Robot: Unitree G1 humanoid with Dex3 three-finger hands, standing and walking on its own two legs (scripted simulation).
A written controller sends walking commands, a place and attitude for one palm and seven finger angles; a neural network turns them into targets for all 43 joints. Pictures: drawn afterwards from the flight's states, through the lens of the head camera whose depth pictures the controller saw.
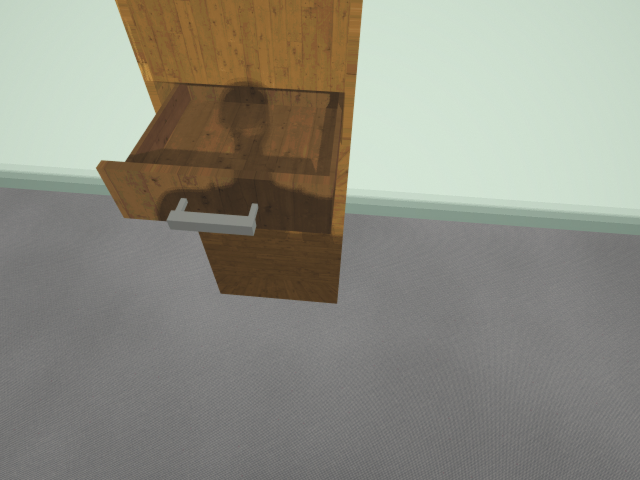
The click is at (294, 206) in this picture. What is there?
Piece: drawer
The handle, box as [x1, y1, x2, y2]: [166, 198, 257, 235]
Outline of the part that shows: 166,220 170,228 172,229 253,235 255,228 254,218 257,210 257,204 252,203 249,214 247,216 187,212 183,210 187,203 186,198 181,198 176,209 174,211 171,210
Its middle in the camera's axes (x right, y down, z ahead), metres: -0.18 -0.04 +0.65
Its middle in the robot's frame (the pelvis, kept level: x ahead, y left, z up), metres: +0.51 +0.20 -0.01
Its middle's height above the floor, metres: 0.78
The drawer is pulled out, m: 0.27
